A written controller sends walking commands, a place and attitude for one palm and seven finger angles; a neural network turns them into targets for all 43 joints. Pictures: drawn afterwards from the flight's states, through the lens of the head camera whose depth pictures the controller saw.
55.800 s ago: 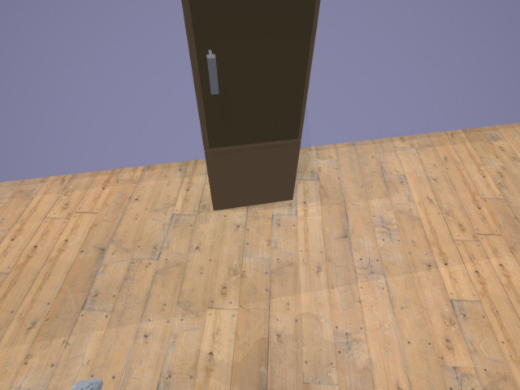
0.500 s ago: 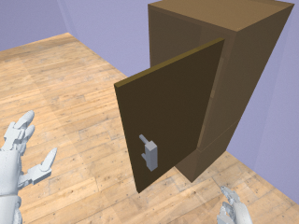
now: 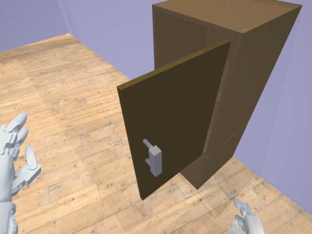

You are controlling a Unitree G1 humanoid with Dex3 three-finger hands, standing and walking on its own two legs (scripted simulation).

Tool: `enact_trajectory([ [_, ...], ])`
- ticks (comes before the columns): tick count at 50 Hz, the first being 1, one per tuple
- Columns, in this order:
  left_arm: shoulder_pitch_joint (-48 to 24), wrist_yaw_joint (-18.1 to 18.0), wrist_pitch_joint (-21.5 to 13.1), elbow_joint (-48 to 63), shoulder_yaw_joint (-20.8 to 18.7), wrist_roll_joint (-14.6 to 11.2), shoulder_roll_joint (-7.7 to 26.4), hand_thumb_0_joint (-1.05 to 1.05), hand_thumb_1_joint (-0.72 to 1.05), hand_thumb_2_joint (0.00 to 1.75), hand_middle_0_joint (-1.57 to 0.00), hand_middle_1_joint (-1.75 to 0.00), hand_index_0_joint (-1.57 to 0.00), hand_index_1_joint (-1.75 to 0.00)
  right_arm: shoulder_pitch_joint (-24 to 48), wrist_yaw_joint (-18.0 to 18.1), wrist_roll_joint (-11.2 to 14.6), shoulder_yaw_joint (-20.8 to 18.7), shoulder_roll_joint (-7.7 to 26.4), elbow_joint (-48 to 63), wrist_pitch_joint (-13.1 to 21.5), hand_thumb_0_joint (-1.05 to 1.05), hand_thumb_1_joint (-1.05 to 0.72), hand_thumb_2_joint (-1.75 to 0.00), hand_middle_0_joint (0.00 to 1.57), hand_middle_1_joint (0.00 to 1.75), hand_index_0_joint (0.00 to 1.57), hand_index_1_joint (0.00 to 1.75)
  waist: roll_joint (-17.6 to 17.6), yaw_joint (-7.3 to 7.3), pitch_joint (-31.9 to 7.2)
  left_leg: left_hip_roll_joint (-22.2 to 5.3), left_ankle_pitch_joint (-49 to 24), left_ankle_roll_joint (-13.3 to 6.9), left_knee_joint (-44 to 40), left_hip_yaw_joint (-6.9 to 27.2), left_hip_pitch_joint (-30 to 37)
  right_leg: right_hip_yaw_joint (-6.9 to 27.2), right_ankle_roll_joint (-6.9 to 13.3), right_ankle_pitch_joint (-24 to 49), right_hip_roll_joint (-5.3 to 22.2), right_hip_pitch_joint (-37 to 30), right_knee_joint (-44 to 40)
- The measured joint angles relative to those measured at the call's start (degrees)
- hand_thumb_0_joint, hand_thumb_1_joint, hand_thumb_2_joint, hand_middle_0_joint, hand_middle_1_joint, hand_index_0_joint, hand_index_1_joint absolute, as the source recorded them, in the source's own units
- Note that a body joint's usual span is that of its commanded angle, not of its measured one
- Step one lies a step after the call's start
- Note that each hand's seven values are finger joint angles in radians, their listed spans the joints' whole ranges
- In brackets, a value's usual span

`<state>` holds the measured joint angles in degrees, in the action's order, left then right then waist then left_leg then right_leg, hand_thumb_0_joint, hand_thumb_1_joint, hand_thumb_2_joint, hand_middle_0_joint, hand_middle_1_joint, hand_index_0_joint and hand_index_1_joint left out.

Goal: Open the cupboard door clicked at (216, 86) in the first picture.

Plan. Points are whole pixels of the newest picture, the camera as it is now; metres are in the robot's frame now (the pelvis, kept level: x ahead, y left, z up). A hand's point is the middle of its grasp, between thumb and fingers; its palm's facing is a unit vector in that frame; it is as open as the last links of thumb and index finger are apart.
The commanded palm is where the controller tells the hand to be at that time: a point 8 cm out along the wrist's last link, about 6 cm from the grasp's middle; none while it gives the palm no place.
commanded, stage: step back with the hand held close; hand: left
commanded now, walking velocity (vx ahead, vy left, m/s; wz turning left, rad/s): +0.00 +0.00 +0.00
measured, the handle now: (151, 157) +0.34 +0.07 -0.02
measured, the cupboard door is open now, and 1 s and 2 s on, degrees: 88 88 88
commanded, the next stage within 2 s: stop stepping back and stand still in 1.42 s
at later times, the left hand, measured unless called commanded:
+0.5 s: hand (26, 180) +0.16 +0.28 +0.14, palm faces +0.35 -0.77 -0.52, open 7.4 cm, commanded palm +0.10 +0.32 +0.17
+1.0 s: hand out of the picture +0.09 +0.29 +0.16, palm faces +0.45 -0.74 -0.50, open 7.4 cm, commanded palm +0.02 +0.32 +0.17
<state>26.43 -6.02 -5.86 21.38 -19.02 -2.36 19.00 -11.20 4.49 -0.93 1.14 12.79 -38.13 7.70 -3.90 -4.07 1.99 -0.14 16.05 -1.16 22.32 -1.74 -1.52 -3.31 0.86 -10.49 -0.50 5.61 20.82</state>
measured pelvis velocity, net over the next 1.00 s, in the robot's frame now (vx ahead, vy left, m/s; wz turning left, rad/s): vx -0.11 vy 0.02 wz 0.03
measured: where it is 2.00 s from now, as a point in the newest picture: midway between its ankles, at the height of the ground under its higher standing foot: outside the picture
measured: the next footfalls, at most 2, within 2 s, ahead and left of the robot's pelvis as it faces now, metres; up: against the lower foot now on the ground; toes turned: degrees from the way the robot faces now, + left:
right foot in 1.12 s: -0.18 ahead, -0.10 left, +0.00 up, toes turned +0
left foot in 1.36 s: -0.12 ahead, +0.08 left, +0.00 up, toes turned -2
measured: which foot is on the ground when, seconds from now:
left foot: down 0.00-1.00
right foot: down 0.00-0.90, up 0.92-1.00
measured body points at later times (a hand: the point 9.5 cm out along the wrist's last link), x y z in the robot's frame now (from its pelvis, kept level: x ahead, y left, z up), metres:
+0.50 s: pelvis -0.04 +0.02 -0.01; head -0.02 +0.02 +0.44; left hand +0.14 +0.32 +0.17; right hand +0.13 -0.23 -0.08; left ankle -0.04 +0.10 -0.74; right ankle +0.02 -0.11 -0.74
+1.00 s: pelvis -0.11 +0.02 -0.01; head -0.09 +0.03 +0.44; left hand +0.06 +0.32 +0.19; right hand +0.05 -0.22 -0.09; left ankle -0.04 +0.10 -0.74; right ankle -0.11 -0.11 -0.72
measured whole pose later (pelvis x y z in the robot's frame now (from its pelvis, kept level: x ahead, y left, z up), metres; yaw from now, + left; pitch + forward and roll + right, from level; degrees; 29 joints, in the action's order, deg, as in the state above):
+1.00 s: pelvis -0.11 +0.02 -0.01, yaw +2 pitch +1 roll -3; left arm 30.6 -8.5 -13.5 29.1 -26.4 0.2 24.3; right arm -13.4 5.0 -1.1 -0.6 11.3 -34.7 6.6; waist -0.9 1.0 1.1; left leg 0.0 10.5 -3.2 33.2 0.0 -23.4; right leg 1.5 -0.8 -19.0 -4.1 21.4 44.2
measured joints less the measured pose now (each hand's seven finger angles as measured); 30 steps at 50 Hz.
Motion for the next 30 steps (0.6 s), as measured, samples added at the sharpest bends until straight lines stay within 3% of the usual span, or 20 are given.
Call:
enact_trajectory([
  [5, -0.64, 0.11, -0.2, -0.18, -0.34, 0.02, -0.05, 0.01, 0.89, 0.9, -0.21, -0.31, -0.21, -0.3, 0.25, 0.04, 0.21, 0.19, -0.02, 0.29, -0.24, 0.01, -0.9, -0.9, 0.2, 0.3, 0.2, 0.3, -0.04, 0.08, 0.01, -0.18, -0.1, 0.02, 0.25, 0.07, -0.61, -0.08, 0.06, 0.38, -0.17, 0.29, -0.38],
  [10, 0.0, -0.28, -3.3, 0.42, -3.92, 0.45, 1.62, 0.01, 0.89, 0.9, -0.21, -0.31, -0.21, -0.3, 1.56, 0.01, 0.11, 0.49, 0.25, 2.66, -2.3, 0.01, -0.9, -0.9, 0.2, 0.3, 0.2, 0.3, 0.38, 2.03, -0.58, -0.54, -0.05, -0.08, 2.28, 0.1, -5.67, -0.17, 0.05, 1.67, -0.49, 4.31, -0.69],
  [18, 5.2, -0.23, -3.3, 4.51, -2.78, 0.56, 3.56, 0.01, 0.89, 0.9, -0.21, -0.31, -0.21, -0.3, 2.28, 0.81, 0.51, -1.59, 1.31, 5.09, -5.26, 0.01, -0.9, -0.9, 0.2, 0.3, 0.2, 0.3, 1.72, 3.99, -0.12, 0.81, -0.74, -0.99, 3.92, -1.25, -10.24, 1.19, -0.93, 1.94, 0.92, 9.95, 2.58],
  [24, 6.31, -1.29, -3.46, 6.57, -4.4, 0.89, 5.2, 0.01, 0.89, 0.9, -0.22, -0.31, -0.21, -0.3, 1.5, 1.29, 0.51, -2.0, 0.67, 6.23, -6.13, 0.01, -0.9, -0.9, 0.2, 0.3, 0.2, 0.3, 3.74, 4.17, 0.27, 1.57, -0.86, -1.72, 6.59, -1.72, -13.04, 1.67, -1.44, 2.07, 1.77, 12.91, 5.5],
  [30, 4.94, -3.15, -3.89, 8.31, -5.3, 2.82, 4.31, 0.01, 0.89, 0.9, -0.22, -0.31, -0.21, -0.3, -0.78, 1.83, -1.19, -1.54, -0.53, 7.33, -4.75, 0.01, -0.9, -0.9, 0.2, 0.3, 0.2, 0.3, 5.17, 4.25, 0.56, 2.45, -0.5, -2.29, 10.79, -0.92, -16.27, 3.15, -1.5, -0.09, 1.9, 15.71, 11.7],
])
